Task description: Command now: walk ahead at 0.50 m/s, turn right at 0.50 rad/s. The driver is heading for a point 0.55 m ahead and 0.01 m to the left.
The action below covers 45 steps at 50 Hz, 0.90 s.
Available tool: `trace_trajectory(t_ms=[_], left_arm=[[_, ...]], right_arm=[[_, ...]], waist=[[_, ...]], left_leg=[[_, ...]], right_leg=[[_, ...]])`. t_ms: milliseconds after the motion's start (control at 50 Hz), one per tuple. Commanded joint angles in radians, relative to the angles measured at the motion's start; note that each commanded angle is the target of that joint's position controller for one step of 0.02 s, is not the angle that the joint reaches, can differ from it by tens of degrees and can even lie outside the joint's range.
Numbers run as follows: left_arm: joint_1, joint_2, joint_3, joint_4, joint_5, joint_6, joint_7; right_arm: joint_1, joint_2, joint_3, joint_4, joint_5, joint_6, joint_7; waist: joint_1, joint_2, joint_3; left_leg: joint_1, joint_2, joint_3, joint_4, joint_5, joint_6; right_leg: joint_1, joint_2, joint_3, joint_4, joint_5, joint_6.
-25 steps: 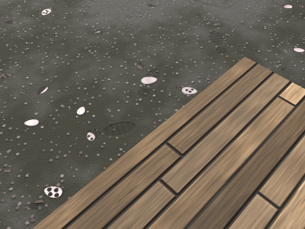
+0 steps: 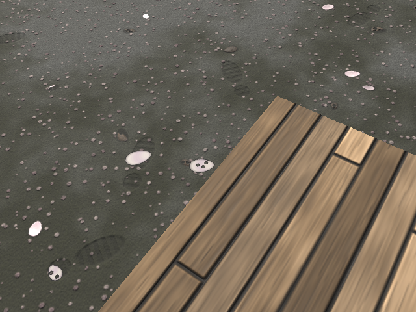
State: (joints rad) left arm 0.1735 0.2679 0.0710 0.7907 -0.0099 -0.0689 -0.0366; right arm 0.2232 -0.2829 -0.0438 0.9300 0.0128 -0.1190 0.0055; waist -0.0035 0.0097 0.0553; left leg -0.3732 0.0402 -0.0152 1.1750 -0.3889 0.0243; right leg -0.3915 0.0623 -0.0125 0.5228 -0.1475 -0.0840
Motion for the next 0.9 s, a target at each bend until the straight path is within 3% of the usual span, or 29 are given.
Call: trace_trajectory(t_ms=[20,60,100,180,240,280,340,360,380,400,420,440,460,480,500,540,600,620,680,740,780,820,840,860,880,900], left_arm=[[0.041,0.115,0.025,-0.069,0.014,-0.012,0.007],[0.05,0.135,0.031,-0.071,0.004,-0.015,0.016],[0.094,0.162,0.039,-0.064,-0.003,-0.017,0.032],[0.152,0.162,0.04,-0.048,-0.008,-0.009,0.05],[0.205,0.147,0.036,-0.016,-0.01,-0.01,0.05],[0.234,0.142,0.034,0.001,-0.009,-0.006,0.052],[0.246,0.157,0.04,0.011,-0.004,0.009,0.059],[0.233,0.161,0.04,0.008,-0.004,0.015,0.06],[0.216,0.149,0.034,0.001,-0.001,0.018,0.059],[0.191,0.123,0.019,-0.022,0.009,0.017,0.055],[0.311,0.056,-0.002,-0.025,-0.003,0.004,0.049],[0.333,0.066,-0.008,-0.017,-0.013,-0.009,0.048],[0.241,0.147,0.01,-0.031,-0.029,-0.015,0.045],[0.156,0.153,0.011,-0.053,-0.027,-0.017,0.045],[0.101,0.142,0.012,-0.067,-0.008,-0.019,0.044],[0.119,0.115,0.015,-0.065,0.001,-0.012,0.045],[0.125,0.062,0.003,-0.071,0.011,-0.002,0.052],[0.105,0.048,-0.003,-0.079,0.016,-0.003,0.053],[0.027,0.031,-0.013,-0.088,0.011,-0.004,0.045],[-0.047,0.046,-0.01,-0.107,0.01,-0.002,0.037],[-0.071,0.067,-0.004,-0.119,0.015,-0.006,0.03],[-0.012,0.086,0.006,-0.099,0.025,-0.011,0.029],[0.028,0.129,0.019,-0.086,0.033,-0.013,0.035],[0.073,0.196,0.03,-0.089,0.047,-0.01,0.043],[0.102,0.139,0.014,-0.079,0.049,0.007,0.048],[0.129,0.069,-0.005,-0.066,0.034,0.02,0.041]], right_arm=[[-0.02,-0.128,-0.035,-0.087,-0.013,-0.016,-0.006],[-0.023,-0.102,-0.036,-0.094,-0.023,0.004,-0.011],[-0.101,-0.09,-0.034,-0.128,-0.03,0.012,-0.016],[-0.233,-0.057,-0.023,-0.173,-0.021,0.005,-0.006],[-0.297,-0.058,-0.016,-0.199,-0.012,-0.006,0.008],[-0.326,-0.074,-0.018,-0.216,-0.011,-0.013,0.017],[-0.307,-0.103,-0.024,-0.224,-0.011,-0.024,0.025],[-0.258,-0.117,-0.031,-0.214,-0.012,-0.028,0.024],[-0.151,-0.144,-0.046,-0.184,-0.016,-0.031,0.019],[0.008,-0.184,-0.059,-0.158,-0.028,-0.032,0.014],[0.159,-0.266,-0.086,-0.13,-0.034,-0.021,0.011],[0.196,-0.208,-0.074,-0.097,-0.005,-0.012,0.022],[0.14,-0.144,-0.054,-0.11,0.01,-0.008,0.022],[0.066,-0.118,-0.044,-0.129,0.001,0.0,0.019],[0.015,-0.094,-0.033,-0.134,-0.009,0.005,0.021],[-0.024,-0.081,-0.024,-0.137,-0.026,0.002,0.022],[-0.021,-0.109,-0.028,-0.111,-0.023,-0.003,0.017],[-0.019,-0.122,-0.031,-0.104,-0.021,0.001,0.012],[0.009,-0.136,-0.032,-0.083,-0.012,0.021,-0.001],[0.056,-0.139,-0.027,-0.052,-0.005,0.038,-0.007],[0.053,-0.145,-0.028,-0.041,-0.001,0.05,-0.008],[0.026,-0.14,-0.025,-0.038,0.007,0.059,-0.011],[0.058,-0.126,-0.02,-0.033,-0.002,0.057,-0.011],[0.12,-0.088,-0.006,-0.041,-0.03,0.043,-0.006],[0.221,-0.017,0.02,-0.011,-0.026,0.039,-0.002],[0.171,-0.063,0.012,-0.008,-0.011,0.053,0.0]], waist=[[-0.005,-0.055,-0.112],[-0.019,-0.053,-0.098],[-0.002,-0.05,-0.067],[0.045,-0.085,-0.049],[0.079,-0.097,-0.034],[0.088,-0.096,-0.022],[0.07,-0.114,-0.022],[0.041,-0.125,-0.045],[-0.012,-0.118,-0.115],[-0.086,-0.086,-0.252],[-0.083,0.132,-0.41],[-0.087,0.263,-0.417],[-0.095,0.154,-0.255],[-0.079,0.071,-0.151],[-0.055,0.023,-0.066],[-0.006,0.068,-0.041],[0.023,0.067,-0.061],[0.022,0.068,-0.076],[-0.01,0.074,-0.111],[-0.038,0.075,-0.112],[-0.033,0.079,-0.106],[0.014,0.061,-0.121],[0.019,0.022,-0.153],[-0.005,-0.086,-0.254],[-0.006,-0.206,-0.376],[0.034,-0.21,-0.387]], left_leg=[[-0.261,0.086,-0.069,-0.049,0.077,0.001],[-0.23,0.075,-0.05,-0.135,0.127,-0.029],[-0.266,0.057,-0.041,-0.271,0.236,-0.061],[-0.2,0.004,-0.034,-0.56,0.479,-0.068],[-0.16,-0.005,-0.033,-0.648,0.558,-0.052],[-0.193,-0.004,-0.04,-0.687,0.514,-0.034],[-0.18,-0.015,-0.027,-0.721,0.376,0.003],[-0.111,-0.033,-0.004,-0.74,0.34,0.023],[0.045,-0.045,0.014,-0.761,0.362,0.054],[0.312,0.06,-0.084,-0.703,0.405,0.117],[0.717,0.27,-0.445,-0.708,0.295,0.271],[0.781,0.356,-0.711,-0.843,0.11,0.312],[0.662,0.328,-0.636,-0.873,-0.025,0.262],[0.519,0.29,-0.51,-0.898,0.001,0.226],[0.382,0.243,-0.416,-0.94,0.086,0.21],[0.253,0.199,-0.318,-0.974,0.325,0.205],[0.197,0.175,-0.15,-0.955,0.847,0.212],[0.195,0.161,-0.105,-0.947,0.929,0.206],[0.188,0.104,-0.014,-0.942,0.928,0.164],[0.252,0.122,-0.031,-0.913,0.836,0.153],[0.291,0.147,-0.061,-0.863,0.801,0.144],[0.297,0.131,-0.071,-0.765,0.747,0.111],[0.269,0.08,-0.055,-0.682,0.702,0.072],[0.13,0.018,-0.024,-0.535,0.464,0.025],[-0.009,-0.035,-0.008,-0.353,0.06,-0.03],[-0.057,-0.037,-0.041,-0.24,-0.291,-0.058]], right_leg=[[0.281,-0.264,0.393,-0.293,0.151,-0.196],[0.208,-0.231,0.328,-0.32,0.202,-0.198],[0.189,-0.214,0.294,-0.332,0.24,-0.192],[0.163,-0.162,0.246,-0.327,0.127,-0.134],[0.203,-0.187,0.266,-0.319,0.087,-0.119],[0.296,-0.22,0.297,-0.274,0.116,-0.118],[0.407,-0.266,0.34,-0.202,0.254,-0.107],[0.421,-0.257,0.334,-0.151,0.379,-0.096],[0.411,-0.21,0.3,-0.038,0.523,-0.076],[0.29,-0.161,0.26,0.177,0.468,-0.047],[-0.072,-0.016,0.161,0.537,0.128,0.037],[-0.276,0.026,0.18,0.708,-0.427,0.052],[-0.371,-0.034,0.208,0.78,-0.385,0.042],[-0.373,-0.084,0.163,0.76,-0.299,0.039],[-0.354,-0.12,0.128,0.688,-0.235,0.041],[-0.257,-0.162,0.111,0.605,-0.181,0.054],[-0.197,-0.157,0.067,0.464,-0.149,0.094],[-0.181,-0.154,0.054,0.395,-0.094,0.101],[-0.077,-0.115,0.017,0.183,0.132,0.099],[-0.048,-0.093,0.029,0.068,0.204,0.09],[-0.037,-0.087,0.04,0.018,0.163,0.069],[0.068,-0.071,0.029,-0.094,0.218,0.038],[0.185,-0.104,0.057,-0.129,0.45,0.01],[0.419,-0.249,0.175,-0.022,0.859,-0.065],[0.583,-0.407,0.328,0.005,0.982,-0.22],[0.554,-0.432,0.404,-0.045,0.878,-0.254]])
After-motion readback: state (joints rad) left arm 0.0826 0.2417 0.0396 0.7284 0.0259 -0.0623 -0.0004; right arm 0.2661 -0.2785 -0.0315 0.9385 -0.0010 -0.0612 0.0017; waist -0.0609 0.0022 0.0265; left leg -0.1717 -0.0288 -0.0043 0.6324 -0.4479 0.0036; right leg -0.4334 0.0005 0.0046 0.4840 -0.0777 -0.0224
